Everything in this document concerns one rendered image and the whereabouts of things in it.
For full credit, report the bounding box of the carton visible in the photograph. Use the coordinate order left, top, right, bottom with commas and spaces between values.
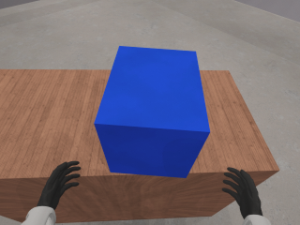
94, 46, 210, 178

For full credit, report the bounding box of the robot left hand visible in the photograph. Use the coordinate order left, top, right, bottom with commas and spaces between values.
37, 160, 81, 210

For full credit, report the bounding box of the right robot forearm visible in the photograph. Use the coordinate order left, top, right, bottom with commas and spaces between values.
242, 215, 272, 225

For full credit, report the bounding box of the robot right hand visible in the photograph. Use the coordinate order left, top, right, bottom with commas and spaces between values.
222, 167, 263, 219

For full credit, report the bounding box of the left robot forearm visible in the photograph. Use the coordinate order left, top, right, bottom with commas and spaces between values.
21, 206, 56, 225

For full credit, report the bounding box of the pedestal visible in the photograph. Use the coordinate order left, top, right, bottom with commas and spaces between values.
0, 69, 280, 224

